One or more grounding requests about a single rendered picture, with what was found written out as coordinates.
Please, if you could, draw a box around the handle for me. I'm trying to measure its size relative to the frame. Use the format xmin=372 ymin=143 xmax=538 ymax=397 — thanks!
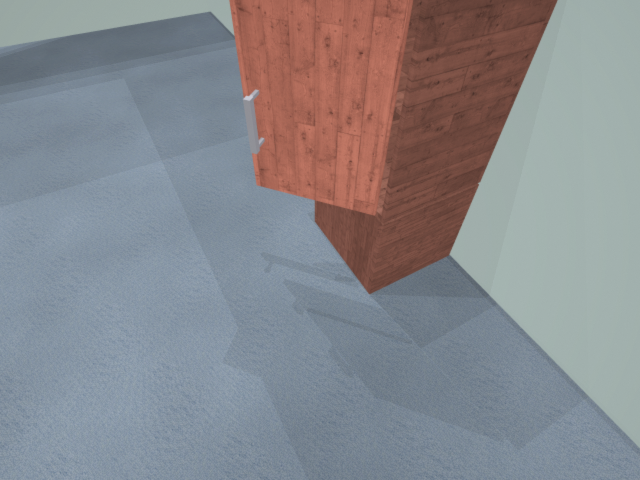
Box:
xmin=243 ymin=89 xmax=265 ymax=154

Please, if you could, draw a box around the cupboard door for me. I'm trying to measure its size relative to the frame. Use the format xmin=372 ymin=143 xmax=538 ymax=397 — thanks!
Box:
xmin=229 ymin=0 xmax=413 ymax=216

